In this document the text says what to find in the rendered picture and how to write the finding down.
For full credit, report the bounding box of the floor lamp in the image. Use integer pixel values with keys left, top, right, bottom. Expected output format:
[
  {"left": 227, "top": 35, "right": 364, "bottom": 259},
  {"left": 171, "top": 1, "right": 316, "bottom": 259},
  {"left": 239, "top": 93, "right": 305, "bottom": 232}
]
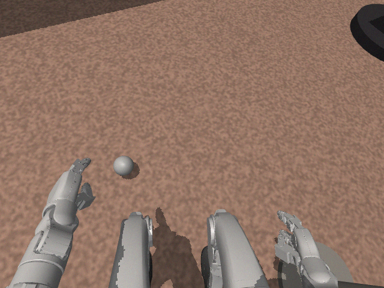
[{"left": 278, "top": 242, "right": 384, "bottom": 288}]

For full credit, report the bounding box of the ball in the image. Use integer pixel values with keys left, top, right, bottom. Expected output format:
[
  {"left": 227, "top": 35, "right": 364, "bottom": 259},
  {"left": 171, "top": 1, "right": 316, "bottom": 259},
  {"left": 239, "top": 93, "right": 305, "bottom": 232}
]
[{"left": 113, "top": 155, "right": 134, "bottom": 176}]

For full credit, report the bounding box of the left robot arm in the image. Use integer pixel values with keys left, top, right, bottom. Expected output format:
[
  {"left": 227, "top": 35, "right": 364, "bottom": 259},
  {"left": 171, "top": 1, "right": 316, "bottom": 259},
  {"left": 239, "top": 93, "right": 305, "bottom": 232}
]
[{"left": 6, "top": 199, "right": 79, "bottom": 288}]

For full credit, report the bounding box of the left robot hand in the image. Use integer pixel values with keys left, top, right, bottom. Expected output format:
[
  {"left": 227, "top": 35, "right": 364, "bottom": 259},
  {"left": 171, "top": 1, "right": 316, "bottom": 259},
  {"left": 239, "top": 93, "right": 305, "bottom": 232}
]
[{"left": 46, "top": 158, "right": 95, "bottom": 211}]

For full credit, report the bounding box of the right robot arm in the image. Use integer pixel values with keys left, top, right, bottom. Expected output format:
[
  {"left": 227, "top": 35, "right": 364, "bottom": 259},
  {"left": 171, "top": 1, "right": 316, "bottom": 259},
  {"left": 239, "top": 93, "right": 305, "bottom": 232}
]
[{"left": 299, "top": 257, "right": 338, "bottom": 288}]

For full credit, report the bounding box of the right robot hand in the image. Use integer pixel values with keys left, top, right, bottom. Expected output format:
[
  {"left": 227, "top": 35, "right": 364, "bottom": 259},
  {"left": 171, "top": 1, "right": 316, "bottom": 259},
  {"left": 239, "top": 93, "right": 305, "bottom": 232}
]
[{"left": 275, "top": 211, "right": 321, "bottom": 267}]

